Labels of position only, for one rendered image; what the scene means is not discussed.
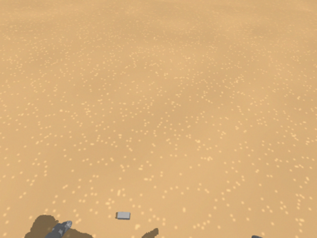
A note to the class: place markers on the left robot hand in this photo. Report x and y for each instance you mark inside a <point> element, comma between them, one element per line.
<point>59,230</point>

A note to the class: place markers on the small box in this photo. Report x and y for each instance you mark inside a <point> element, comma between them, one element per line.
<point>123,216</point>

